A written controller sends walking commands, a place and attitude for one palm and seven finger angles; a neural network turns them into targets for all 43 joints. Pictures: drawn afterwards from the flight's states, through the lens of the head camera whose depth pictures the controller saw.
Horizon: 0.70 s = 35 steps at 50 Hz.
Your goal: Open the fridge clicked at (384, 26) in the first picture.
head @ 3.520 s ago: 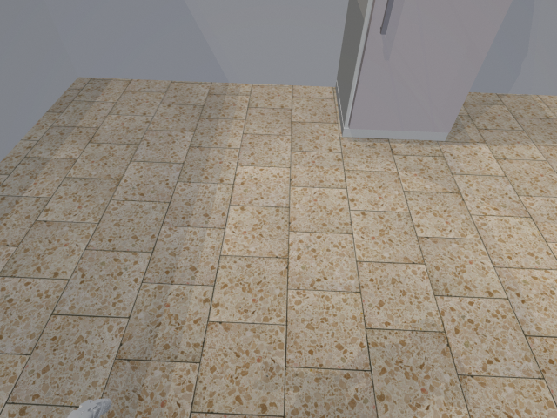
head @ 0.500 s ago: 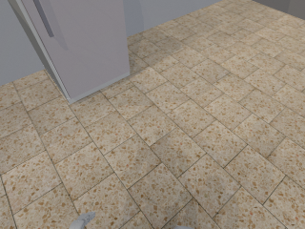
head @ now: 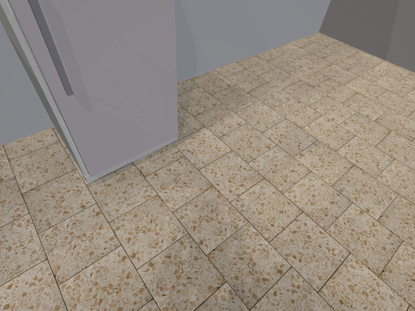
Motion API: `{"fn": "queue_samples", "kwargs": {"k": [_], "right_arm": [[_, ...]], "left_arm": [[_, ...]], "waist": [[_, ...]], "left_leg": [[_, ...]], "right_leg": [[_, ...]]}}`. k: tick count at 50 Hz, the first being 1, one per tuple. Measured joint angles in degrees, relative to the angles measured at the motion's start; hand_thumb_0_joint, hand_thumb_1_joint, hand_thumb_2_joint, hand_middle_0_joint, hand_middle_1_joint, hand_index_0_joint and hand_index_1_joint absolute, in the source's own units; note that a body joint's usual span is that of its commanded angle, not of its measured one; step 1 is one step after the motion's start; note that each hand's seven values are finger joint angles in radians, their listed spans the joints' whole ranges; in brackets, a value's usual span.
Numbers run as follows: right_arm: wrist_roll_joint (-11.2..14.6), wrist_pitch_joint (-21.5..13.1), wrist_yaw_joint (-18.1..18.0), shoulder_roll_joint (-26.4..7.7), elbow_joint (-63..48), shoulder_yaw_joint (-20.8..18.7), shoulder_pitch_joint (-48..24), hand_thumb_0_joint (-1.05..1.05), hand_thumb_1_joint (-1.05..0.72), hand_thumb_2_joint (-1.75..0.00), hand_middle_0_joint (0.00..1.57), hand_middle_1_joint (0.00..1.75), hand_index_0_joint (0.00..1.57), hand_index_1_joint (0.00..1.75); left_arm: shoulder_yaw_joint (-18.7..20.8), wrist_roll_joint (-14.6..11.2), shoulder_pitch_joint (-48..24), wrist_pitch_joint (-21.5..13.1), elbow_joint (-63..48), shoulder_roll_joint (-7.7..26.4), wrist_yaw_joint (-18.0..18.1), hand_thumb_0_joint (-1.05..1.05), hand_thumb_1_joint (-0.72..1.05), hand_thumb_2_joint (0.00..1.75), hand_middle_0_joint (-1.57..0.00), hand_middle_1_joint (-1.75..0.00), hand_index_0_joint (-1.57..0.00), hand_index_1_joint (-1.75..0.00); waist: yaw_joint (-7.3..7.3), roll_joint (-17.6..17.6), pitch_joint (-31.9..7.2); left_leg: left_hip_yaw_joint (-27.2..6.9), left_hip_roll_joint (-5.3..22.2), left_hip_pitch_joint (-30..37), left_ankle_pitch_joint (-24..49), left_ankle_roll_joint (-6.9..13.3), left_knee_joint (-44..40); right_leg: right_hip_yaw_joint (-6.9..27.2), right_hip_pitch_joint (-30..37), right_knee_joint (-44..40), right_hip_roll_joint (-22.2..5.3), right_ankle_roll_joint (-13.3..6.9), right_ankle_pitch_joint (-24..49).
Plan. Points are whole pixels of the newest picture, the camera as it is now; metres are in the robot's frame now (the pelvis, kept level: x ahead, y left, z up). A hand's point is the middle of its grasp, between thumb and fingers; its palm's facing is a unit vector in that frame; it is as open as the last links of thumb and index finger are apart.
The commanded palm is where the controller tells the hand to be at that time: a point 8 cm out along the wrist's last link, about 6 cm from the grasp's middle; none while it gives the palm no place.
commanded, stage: walk to a spot facing it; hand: left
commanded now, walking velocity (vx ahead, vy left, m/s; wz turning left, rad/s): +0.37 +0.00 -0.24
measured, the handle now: (47, 39) +0.87 +0.61 +0.08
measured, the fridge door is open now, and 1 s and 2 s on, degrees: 0 0 0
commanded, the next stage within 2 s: turn to face it in 0.70 s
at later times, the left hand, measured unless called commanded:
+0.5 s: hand (172, 247) +0.30 +0.10 -0.16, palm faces -0.01 -0.97 -0.24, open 7.2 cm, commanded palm none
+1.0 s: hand (162, 224) +0.37 +0.15 -0.19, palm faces +0.12 -0.98 -0.17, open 7.4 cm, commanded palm none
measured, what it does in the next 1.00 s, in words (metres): walks ahead: right foot, then left foot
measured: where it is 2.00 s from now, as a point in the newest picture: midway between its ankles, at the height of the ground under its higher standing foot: (219, 272)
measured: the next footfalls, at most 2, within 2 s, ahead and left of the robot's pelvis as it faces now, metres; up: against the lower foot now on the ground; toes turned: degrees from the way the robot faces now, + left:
right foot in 0.34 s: +0.28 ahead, -0.17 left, +0.00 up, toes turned -14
left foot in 0.84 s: +0.49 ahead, +0.06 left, +0.00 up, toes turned +10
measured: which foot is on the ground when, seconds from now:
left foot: down 0.00-0.34, up 0.36-0.82, down 0.84-1.00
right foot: up 0.00-0.32, down 0.34-0.84, up 0.86-1.00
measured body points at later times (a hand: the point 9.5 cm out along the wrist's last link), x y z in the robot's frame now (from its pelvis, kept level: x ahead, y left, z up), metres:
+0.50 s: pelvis +0.21 -0.08 +0.00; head +0.22 -0.10 +0.45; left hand +0.30 +0.16 -0.14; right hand +0.15 -0.29 -0.17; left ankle +0.16 +0.07 -0.65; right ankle +0.24 -0.16 -0.74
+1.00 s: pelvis +0.40 -0.03 -0.01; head +0.43 -0.01 +0.44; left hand +0.37 +0.20 -0.17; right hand +0.49 -0.26 -0.14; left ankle +0.45 +0.05 -0.74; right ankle +0.35 -0.17 -0.66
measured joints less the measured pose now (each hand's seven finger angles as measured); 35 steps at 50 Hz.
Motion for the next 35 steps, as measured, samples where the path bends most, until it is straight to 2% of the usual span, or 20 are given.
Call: {"fn": "queue_samples", "kwargs": {"k": [5,9,13,16,17,18,19,21,23,25,29,35], "right_arm": [[0.3,0.6,-0.3,1.2,3.9,-0.4,5.7,0.0,-0.94,-0.9,0.2,0.3,0.2,0.3],[0.3,0.9,-0.1,2.2,6.0,-0.5,9.4,0.0,-0.93,-0.9,0.2,0.3,0.2,0.3],[-0.1,1.3,0.1,2.7,7.6,-0.6,12.1,0.0,-0.92,-0.9,0.2,0.3,0.2,0.3],[-0.2,1.8,0.3,2.7,8.6,-0.7,13.9,0.0,-0.91,-0.9,0.2,0.3,0.2,0.3],[0.0,2.0,0.4,2.9,9.0,-0.7,14.7,0.01,-0.91,-0.9,0.2,0.3,0.2,0.3],[0.3,2.4,0.6,2.8,9.4,-0.6,14.4,0.01,-0.91,-0.9,0.2,0.3,0.2,0.3],[0.6,3.0,0.7,2.7,9.6,-0.5,13.6,0.01,-0.91,-0.9,0.2,0.3,0.2,0.3],[0.8,3.7,0.8,2.1,9.4,-0.7,11.5,0.01,-0.91,-0.9,0.2,0.3,0.2,0.3],[0.5,3.9,0.7,1.2,8.2,-1.1,8.9,0.01,-0.91,-0.9,0.2,0.3,0.2,0.3],[0.3,3.9,0.6,0.5,6.4,-1.5,6.2,0.01,-0.91,-0.9,0.2,0.3,0.2,0.3],[0.1,3.8,1.0,-0.8,2.5,-2.0,1.3,0.01,-0.91,-0.9,0.2,0.3,0.19,0.3],[0.2,3.8,2.1,-1.9,-0.4,-1.9,-4.7,0.0,-0.92,-0.9,0.19,0.3,0.19,0.3]], "left_arm": [[0.5,0.2,-3.1,0.7,-2.7,-1.2,-0.1,0.01,0.91,0.9,-0.2,-0.3,-0.2,-0.3],[0.9,0.2,-5.6,1.2,-3.4,-0.8,0.0,0.01,0.93,0.9,-0.2,-0.3,-0.2,-0.3],[0.8,0.1,-8.3,1.0,-3.9,-0.6,-0.2,0.01,0.93,0.9,-0.2,-0.3,-0.2,-0.3],[0.6,0.3,-9.8,-0.2,-4.6,-0.6,-0.3,0.01,0.92,0.9,-0.2,-0.3,-0.2,-0.3],[0.5,0.4,-10.1,-1.1,-4.9,-0.5,-0.3,0.01,0.92,0.9,-0.2,-0.3,-0.2,-0.3],[0.6,0.4,-10.7,-2.1,-5.0,-0.7,0.0,0.01,0.92,0.9,-0.2,-0.3,-0.2,-0.3],[0.4,0.1,-11.0,-2.9,-5.1,-0.9,0.2,0.01,0.92,0.9,-0.2,-0.3,-0.2,-0.3],[0.1,-0.3,-10.6,-3.5,-5.0,-1.7,0.6,0.0,0.92,0.9,-0.2,-0.3,-0.2,-0.3],[-0.1,-0.6,-9.3,-3.7,-4.5,-2.5,1.4,0.0,0.92,0.9,-0.2,-0.3,-0.2,-0.3],[0.4,-0.6,-7.6,-4.1,-4.1,-2.2,2.3,-0.01,0.95,0.9,-0.2,-0.3,-0.2,-0.3],[-0.4,-0.3,-4.3,-4.0,-2.2,-1.7,2.1,-0.01,0.95,0.9,-0.2,-0.3,-0.2,-0.3],[-1.6,-0.2,0.1,-4.2,0.1,-2.5,1.7,0.0,0.93,0.9,-0.2,-0.3,-0.2,-0.3]], "waist": [[-0.4,0.4,-0.4],[-1.7,0.9,0.2],[-3.54,1.7,1.3],[-4.32,2.6,1.7],[-4.19,2.6,1.6],[-3.77,3.1,2.0],[-3.6,3.4,2.5],[-3.29,3.7,2.5],[-2.91,3.9,1.7],[-2.73,4.0,0.5],[-2.5,3.9,-1.5],[-0.57,3.5,-1.3]], "left_leg": [[1.7,-1.3,6.3,0.3,-0.4,-7.1],[2.9,-1.3,10.4,-1.0,-1.8,-9.9],[4.2,-0.3,13.4,-4.3,-3.9,-9.3],[4.7,1.7,14.4,-8.9,-6.1,-4.8],[4.4,2.8,13.3,-11.3,-6.2,-0.2],[2.5,4.1,10.4,-13.3,-5.4,7.8],[-0.9,4.2,6.5,-14.4,-4.5,17.4],[-6.1,3.2,-1.4,-12.5,-3.1,33.5],[-7.9,3.1,-7.7,-7.9,-2.7,40.0],[-8.5,3.5,-12.5,-4.8,-2.8,39.5],[-8.3,4.3,-18.1,0.0,-3.8,32.0],[-7.7,3.9,-18.6,4.4,-3.9,17.5]], "right_leg": [[0.1,-7.0,-5.9,-2.9,1.6,6.6],[-1.4,-7.3,-17.2,-4.0,2.1,8.8],[-3.0,-4.7,-27.1,-3.1,1.3,8.1],[-4.9,-0.1,-33.7,-1.1,-0.1,7.2],[-5.3,1.6,-35.5,-0.5,-1.3,8.2],[-5.6,1.2,-33.5,0.1,-2.4,8.3],[-6.0,1.2,-31.6,0.5,-3.0,7.0],[-6.6,3.4,-31.7,1.0,-3.3,4.9],[-7.0,6.6,-35.1,1.7,-2.7,5.0],[-7.4,9.6,-38.9,2.5,-2.8,5.6],[-8.0,14.7,-44.8,3.3,-2.7,5.9],[-9.2,21.3,-48.7,3.8,-1.3,3.5]]}}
